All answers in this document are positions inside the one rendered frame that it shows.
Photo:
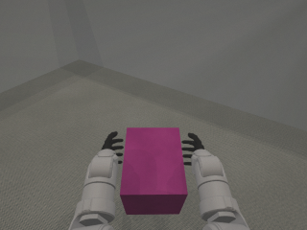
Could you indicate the left robot hand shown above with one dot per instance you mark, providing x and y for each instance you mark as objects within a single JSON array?
[{"x": 108, "y": 144}]

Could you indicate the right robot forearm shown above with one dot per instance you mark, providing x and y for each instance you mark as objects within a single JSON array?
[{"x": 217, "y": 203}]

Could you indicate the right robot hand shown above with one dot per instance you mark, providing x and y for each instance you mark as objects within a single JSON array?
[{"x": 197, "y": 146}]

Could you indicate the carton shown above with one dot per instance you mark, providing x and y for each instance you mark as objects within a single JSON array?
[{"x": 153, "y": 176}]

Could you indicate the left robot forearm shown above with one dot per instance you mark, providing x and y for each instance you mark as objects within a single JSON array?
[{"x": 97, "y": 204}]

